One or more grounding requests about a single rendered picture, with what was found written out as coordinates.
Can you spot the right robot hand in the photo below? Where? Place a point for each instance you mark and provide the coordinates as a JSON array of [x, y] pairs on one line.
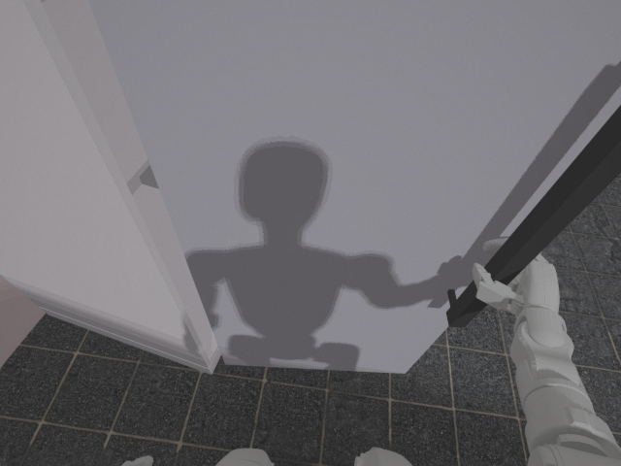
[[537, 284]]

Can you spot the right robot forearm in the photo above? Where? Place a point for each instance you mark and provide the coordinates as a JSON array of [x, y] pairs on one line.
[[553, 398]]

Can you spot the fridge door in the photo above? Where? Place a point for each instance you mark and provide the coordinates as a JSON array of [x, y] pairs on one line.
[[333, 167]]

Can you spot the right robot upper arm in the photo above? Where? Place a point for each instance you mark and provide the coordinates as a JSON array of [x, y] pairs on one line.
[[553, 455]]

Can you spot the handle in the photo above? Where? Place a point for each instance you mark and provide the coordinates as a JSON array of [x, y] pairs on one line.
[[589, 174]]

